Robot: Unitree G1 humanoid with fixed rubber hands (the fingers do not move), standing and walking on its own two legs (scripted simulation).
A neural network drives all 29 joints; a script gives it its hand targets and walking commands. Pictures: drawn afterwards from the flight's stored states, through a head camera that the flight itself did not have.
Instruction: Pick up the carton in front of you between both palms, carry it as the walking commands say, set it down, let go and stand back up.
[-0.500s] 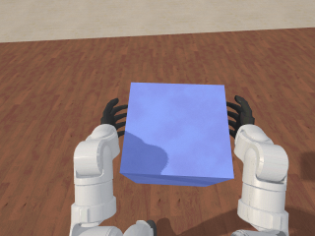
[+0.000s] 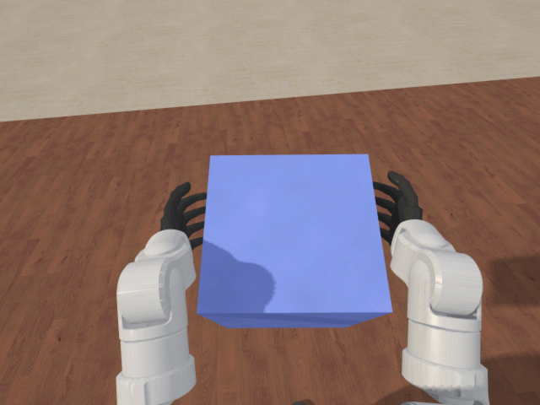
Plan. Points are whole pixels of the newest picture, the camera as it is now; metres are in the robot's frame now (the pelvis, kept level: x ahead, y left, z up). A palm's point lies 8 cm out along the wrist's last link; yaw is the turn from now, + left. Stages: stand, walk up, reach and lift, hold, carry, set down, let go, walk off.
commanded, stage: carry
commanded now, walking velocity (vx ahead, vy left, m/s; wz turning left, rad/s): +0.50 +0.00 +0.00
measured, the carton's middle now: (287, 253) +0.35 -0.02 +0.04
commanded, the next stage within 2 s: none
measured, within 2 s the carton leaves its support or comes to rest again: neither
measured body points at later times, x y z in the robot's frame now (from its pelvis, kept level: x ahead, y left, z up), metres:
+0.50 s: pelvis +0.33 +0.00 -0.06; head +0.35 +0.00 +0.39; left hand +0.66 +0.17 +0.06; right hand +0.67 -0.14 +0.06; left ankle +0.44 +0.06 -0.79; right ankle +0.14 -0.05 -0.73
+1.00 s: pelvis +0.64 -0.01 -0.11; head +0.65 -0.01 +0.34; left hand +0.99 +0.12 +0.01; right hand +0.98 -0.18 +0.01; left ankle +0.45 +0.06 -0.77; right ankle +0.74 -0.06 -0.84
